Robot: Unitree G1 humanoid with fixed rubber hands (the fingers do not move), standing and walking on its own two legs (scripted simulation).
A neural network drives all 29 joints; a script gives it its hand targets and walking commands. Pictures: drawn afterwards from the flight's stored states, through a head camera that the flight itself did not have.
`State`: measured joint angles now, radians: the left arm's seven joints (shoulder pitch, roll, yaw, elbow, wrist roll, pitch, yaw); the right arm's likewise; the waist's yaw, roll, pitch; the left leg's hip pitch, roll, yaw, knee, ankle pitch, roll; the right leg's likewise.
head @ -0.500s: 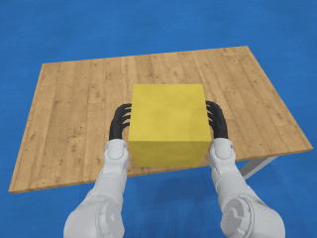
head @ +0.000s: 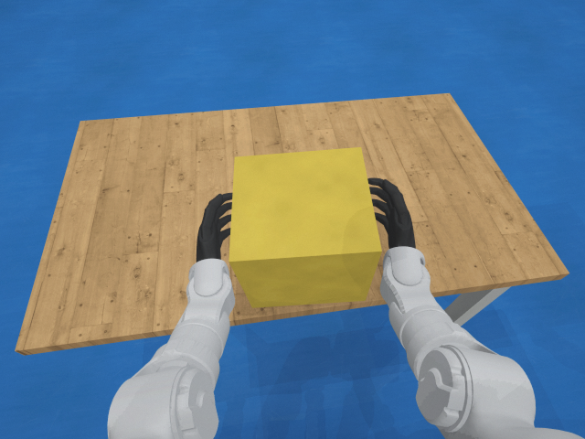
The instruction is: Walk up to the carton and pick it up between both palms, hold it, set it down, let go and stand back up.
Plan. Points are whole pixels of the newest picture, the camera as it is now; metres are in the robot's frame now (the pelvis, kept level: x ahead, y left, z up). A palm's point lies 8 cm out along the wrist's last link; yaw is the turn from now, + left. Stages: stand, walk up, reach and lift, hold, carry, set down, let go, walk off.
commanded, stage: reach and lift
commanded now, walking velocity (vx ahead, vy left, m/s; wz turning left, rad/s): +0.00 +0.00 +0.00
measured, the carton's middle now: (303, 232) +0.41 +0.02 +0.02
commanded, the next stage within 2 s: none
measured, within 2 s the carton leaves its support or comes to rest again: neither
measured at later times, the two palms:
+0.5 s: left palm (195, 219) +0.38 +0.16 +0.09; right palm (407, 214) +0.39 -0.11 +0.10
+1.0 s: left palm (164, 209) +0.36 +0.18 +0.13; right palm (398, 203) +0.38 -0.09 +0.14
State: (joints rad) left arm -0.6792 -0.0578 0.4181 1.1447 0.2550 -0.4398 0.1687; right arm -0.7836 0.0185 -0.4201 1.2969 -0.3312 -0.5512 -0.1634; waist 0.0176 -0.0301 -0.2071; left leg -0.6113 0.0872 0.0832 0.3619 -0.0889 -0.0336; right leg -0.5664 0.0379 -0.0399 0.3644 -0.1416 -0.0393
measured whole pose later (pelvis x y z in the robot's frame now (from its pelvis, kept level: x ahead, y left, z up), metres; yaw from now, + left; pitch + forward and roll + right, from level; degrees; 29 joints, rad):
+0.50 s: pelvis +0.00 +0.01 +0.00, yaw +2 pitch +9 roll -1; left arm -0.69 0.01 0.18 1.03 0.05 -0.13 0.19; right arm -0.73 -0.03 -0.05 1.05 0.06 -0.17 -0.22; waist -0.01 0.02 -0.20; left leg -0.44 0.06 0.05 0.43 -0.15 -0.02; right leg -0.37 0.02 -0.05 0.40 -0.19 -0.02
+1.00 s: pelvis +0.00 +0.01 +0.01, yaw +4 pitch -2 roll -1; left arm -0.56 -0.05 0.25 0.48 0.24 0.33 0.09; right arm -0.64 0.00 -0.01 0.77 0.13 0.08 -0.25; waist -0.04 -0.05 -0.05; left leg -0.17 0.05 0.01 0.35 -0.14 -0.02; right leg -0.06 0.02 -0.08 0.27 -0.17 -0.02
